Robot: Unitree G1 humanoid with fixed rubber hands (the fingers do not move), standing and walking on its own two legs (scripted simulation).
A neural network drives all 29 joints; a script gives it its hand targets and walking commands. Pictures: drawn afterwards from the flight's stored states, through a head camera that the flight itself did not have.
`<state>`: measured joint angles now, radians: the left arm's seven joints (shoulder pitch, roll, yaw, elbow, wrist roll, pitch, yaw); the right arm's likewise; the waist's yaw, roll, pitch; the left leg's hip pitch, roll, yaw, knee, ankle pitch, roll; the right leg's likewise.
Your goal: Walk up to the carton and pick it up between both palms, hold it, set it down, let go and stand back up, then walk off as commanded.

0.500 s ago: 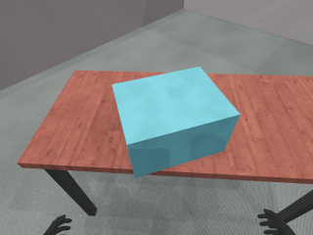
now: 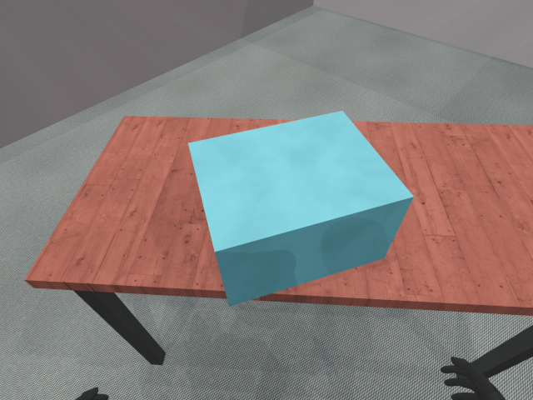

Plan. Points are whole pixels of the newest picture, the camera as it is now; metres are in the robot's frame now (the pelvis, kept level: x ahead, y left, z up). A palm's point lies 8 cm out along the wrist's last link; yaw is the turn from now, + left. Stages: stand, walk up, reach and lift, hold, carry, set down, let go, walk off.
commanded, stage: walk up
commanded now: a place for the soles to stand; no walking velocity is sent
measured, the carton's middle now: (289, 202) +0.44 -0.02 +0.02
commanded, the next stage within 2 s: none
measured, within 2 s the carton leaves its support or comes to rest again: neither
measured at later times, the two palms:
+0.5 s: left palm out of the picture +0.05 +0.33 -0.07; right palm out of the picture +0.10 -0.29 -0.09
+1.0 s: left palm out of the picture +0.06 +0.35 -0.08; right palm out of the picture +0.08 -0.28 -0.09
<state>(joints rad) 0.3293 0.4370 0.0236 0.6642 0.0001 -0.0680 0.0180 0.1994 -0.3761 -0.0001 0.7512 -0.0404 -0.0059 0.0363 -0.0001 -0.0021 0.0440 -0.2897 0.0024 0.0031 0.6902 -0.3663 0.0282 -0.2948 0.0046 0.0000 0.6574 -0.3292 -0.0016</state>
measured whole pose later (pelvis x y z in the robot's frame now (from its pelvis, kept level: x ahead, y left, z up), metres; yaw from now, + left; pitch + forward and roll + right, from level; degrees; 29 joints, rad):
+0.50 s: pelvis -0.02 +0.01 +0.00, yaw +0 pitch -3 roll +0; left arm 0.37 0.45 0.02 0.66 0.00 -0.07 0.02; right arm 0.20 -0.41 0.00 0.75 -0.03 0.03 0.04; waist 0.00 0.01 0.07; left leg -0.34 0.01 0.01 0.80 -0.51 0.03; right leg -0.34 -0.02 0.00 0.68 -0.29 -0.01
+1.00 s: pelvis -0.02 +0.03 -0.01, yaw -1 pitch -3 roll -1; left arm 0.36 0.45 0.02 0.66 0.00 -0.06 0.02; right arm 0.22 -0.41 -0.01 0.75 -0.02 0.02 0.04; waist 0.00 0.02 0.08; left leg -0.33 0.02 0.03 0.76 -0.40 0.03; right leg -0.36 0.01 0.02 0.70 -0.29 -0.01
